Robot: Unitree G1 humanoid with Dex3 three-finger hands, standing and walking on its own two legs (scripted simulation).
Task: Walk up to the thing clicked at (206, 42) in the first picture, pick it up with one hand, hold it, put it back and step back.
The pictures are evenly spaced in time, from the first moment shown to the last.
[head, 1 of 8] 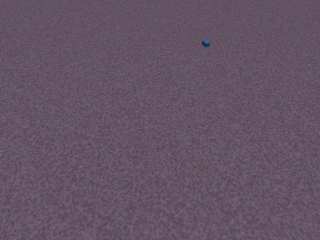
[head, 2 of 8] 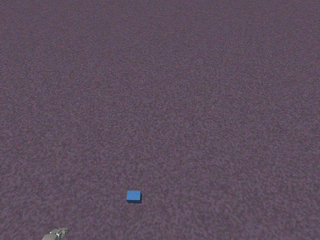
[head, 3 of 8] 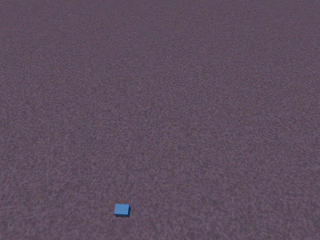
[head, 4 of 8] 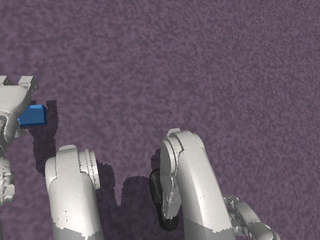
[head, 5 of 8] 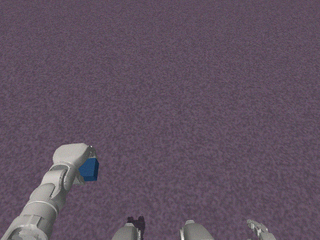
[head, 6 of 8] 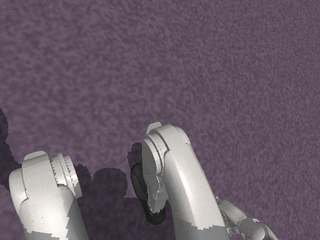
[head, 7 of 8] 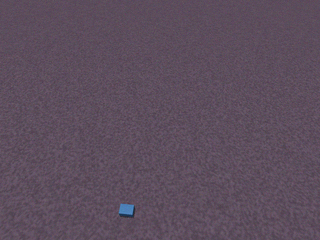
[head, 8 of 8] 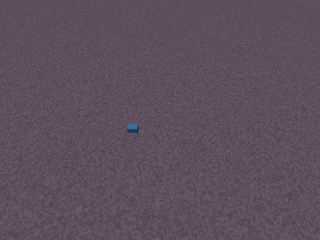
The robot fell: no
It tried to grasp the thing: yes
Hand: left
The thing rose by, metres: 0.69
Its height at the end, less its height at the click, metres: +0.00
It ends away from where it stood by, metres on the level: 0.01
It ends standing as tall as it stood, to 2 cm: yes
